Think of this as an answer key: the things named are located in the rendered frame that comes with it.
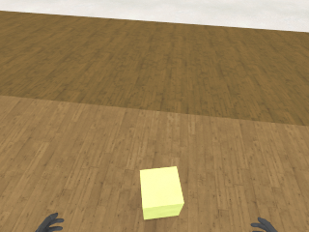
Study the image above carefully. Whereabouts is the carton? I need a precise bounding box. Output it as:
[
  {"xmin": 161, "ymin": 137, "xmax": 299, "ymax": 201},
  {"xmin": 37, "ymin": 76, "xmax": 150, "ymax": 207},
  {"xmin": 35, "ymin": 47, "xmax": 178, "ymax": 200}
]
[{"xmin": 140, "ymin": 166, "xmax": 184, "ymax": 220}]

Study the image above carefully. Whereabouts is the right robot hand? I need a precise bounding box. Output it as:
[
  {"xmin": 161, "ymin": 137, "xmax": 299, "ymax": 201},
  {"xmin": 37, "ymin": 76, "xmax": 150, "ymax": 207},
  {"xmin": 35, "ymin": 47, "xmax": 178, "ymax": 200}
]
[{"xmin": 250, "ymin": 217, "xmax": 277, "ymax": 232}]

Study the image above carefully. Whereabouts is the left robot hand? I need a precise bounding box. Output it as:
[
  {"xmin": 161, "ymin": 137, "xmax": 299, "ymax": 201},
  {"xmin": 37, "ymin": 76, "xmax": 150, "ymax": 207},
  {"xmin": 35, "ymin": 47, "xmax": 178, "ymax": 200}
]
[{"xmin": 35, "ymin": 213, "xmax": 64, "ymax": 232}]

